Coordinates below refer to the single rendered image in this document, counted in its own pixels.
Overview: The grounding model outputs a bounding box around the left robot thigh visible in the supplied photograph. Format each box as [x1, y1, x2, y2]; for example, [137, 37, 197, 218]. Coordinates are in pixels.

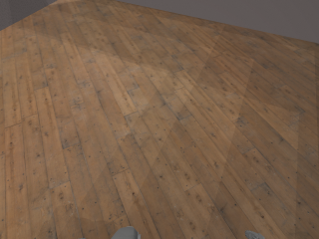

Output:
[111, 227, 142, 239]

